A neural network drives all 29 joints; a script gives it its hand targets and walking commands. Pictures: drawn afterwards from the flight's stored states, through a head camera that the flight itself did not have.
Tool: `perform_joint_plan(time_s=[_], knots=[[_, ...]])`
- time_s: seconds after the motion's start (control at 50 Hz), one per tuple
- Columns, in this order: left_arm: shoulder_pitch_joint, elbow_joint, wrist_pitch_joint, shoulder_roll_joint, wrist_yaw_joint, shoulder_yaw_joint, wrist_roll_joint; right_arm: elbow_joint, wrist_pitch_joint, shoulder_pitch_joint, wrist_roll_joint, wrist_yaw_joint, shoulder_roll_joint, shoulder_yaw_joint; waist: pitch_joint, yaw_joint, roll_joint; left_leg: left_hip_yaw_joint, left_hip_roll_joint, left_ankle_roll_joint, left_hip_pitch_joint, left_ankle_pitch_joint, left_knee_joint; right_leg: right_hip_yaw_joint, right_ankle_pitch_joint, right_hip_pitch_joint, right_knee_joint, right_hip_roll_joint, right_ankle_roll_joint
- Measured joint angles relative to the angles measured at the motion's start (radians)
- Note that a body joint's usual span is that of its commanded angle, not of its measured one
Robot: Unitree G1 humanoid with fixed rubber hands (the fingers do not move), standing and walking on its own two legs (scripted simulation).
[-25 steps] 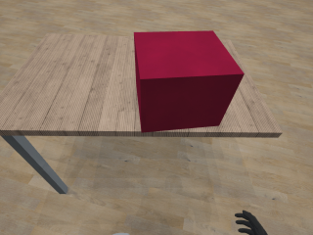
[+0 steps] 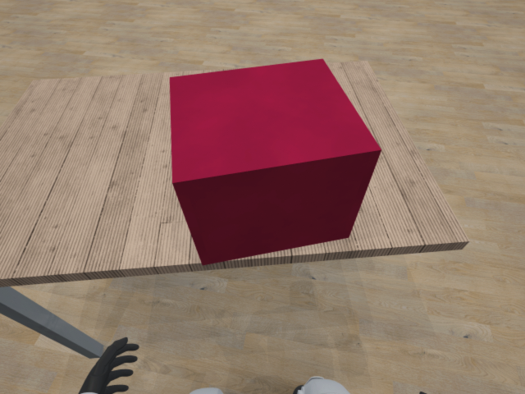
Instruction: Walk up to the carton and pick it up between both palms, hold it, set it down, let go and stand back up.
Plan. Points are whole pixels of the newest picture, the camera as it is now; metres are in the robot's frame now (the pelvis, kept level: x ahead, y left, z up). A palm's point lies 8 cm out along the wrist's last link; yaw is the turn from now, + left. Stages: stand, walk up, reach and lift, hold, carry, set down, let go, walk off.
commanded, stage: walk up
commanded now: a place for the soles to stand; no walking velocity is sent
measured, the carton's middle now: (263, 161) +0.48 +0.00 +0.06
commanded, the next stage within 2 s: none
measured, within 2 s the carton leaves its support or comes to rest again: neither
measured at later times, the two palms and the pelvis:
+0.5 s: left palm out of the picture +0.11 +0.27 -0.08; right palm (444, 389) +0.14 -0.26 -0.08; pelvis +0.02 +0.00 +0.01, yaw +0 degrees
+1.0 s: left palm (93, 382) +0.16 +0.26 -0.08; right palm out of the picture +0.11 -0.27 -0.09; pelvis +0.02 +0.00 +0.00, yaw -2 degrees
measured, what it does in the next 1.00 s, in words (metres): steps on the spot: left foot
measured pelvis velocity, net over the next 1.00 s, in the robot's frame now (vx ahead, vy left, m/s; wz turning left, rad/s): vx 0.02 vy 0.00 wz -0.04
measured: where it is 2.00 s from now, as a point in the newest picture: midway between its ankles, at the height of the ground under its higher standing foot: outside the picture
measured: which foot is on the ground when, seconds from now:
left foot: up 0.00-0.08, down 0.10-1.00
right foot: down 0.00-1.00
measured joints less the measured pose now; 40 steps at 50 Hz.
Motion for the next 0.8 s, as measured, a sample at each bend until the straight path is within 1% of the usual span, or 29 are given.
perform_joint_plan(time_s=[0.06,0.1,0.12,0.14,0.18,0.2,0.22,0.28,0.34,0.42,0.56,0.8], knots=[[0.01,0.011,0.011,0.012,-0.001,0.003,-0.001,-0.009,-0.009,-0.006,0.001,0.009,0.007,-0.006,-0.023,0.015,-0.005,0.014,-0.001,0.006,0.026,0.077,-0.13,-0.008,0.007,0.002,-0.014,-0.008,0.0],[0.022,0.021,0.018,0.021,-0.004,0.006,-0.006,-0.012,-0.017,0.003,-0.001,0.016,0.004,-0.014,-0.04,0.017,-0.005,0.023,-0.003,0.021,0.069,0.166,-0.258,-0.016,0.001,-0.007,-0.002,-0.011,0.005],[0.029,0.028,0.02,0.027,-0.007,0.008,-0.01,-0.008,-0.02,0.005,-0.005,0.019,0.005,-0.019,-0.043,0.016,-0.012,0.022,-0.009,0.024,0.078,0.232,-0.294,-0.016,-0.005,-0.013,0.009,-0.016,0.009],[0.038,0.037,0.021,0.031,-0.01,0.011,-0.015,-0.003,-0.021,0.007,-0.009,0.021,0.007,-0.022,-0.044,0.015,-0.023,0.026,-0.015,0.024,0.082,0.27,-0.303,-0.009,-0.023,-0.015,0.019,-0.02,0.017],[0.069,0.053,0.02,0.033,-0.018,0.017,-0.023,0.006,-0.023,0.013,-0.007,0.021,0.006,-0.024,-0.057,0.006,-0.03,0.027,-0.009,0.026,0.084,0.267,-0.309,0.008,-0.109,-0.014,0.028,-0.008,0.028],[0.083,0.057,0.018,0.035,-0.023,0.019,-0.022,0.013,-0.025,0.013,-0.004,0.02,0.006,-0.024,-0.058,0.001,-0.035,0.026,-0.007,0.024,0.089,0.264,-0.318,0.02,-0.123,-0.008,0.03,-0.001,0.027],[0.095,0.06,0.014,0.039,-0.027,0.02,-0.02,0.018,-0.027,0.012,-0.002,0.02,0.006,-0.023,-0.058,0.001,-0.043,0.025,-0.008,0.021,0.092,0.267,-0.328,0.033,-0.109,0.005,0.015,0.003,0.023],[0.112,0.065,-0.007,0.045,-0.031,0.021,-0.006,0.019,-0.035,-0.009,0.005,0.028,0.001,-0.017,-0.043,0.016,-0.062,0.033,-0.008,0.013,0.097,0.274,-0.337,0.045,0.007,0.017,-0.025,0.003,0.028],[0.12,0.071,-0.015,0.039,-0.03,0.019,0.002,0.014,-0.033,-0.034,0.01,0.038,-0.009,-0.015,-0.05,0.029,-0.055,0.033,-0.002,0.01,0.101,0.267,-0.337,0.049,-0.014,0.02,-0.023,0.01,0.029],[0.12,0.057,-0.019,0.032,-0.029,0.014,-0.009,-0.005,-0.032,-0.066,0.007,0.036,-0.014,-0.01,-0.066,0.032,-0.037,0.034,0.003,0.006,0.107,0.265,-0.351,0.051,-0.017,0.021,-0.03,0.016,0.027],[0.1,0.028,-0.024,0.033,-0.03,0.009,-0.008,-0.011,-0.038,-0.088,0.005,0.03,-0.017,0.002,-0.077,0.025,-0.02,0.043,0.009,0.003,0.112,0.26,-0.364,0.06,-0.021,0.018,-0.036,0.024,0.025],[0.057,0.006,-0.018,0.034,-0.034,0.009,-0.008,0.002,-0.033,-0.079,0.005,0.033,-0.021,0.0,-0.067,0.01,-0.028,0.067,0.013,0.004,0.126,0.247,-0.358,0.085,-0.033,0.014,-0.014,0.032,0.027]])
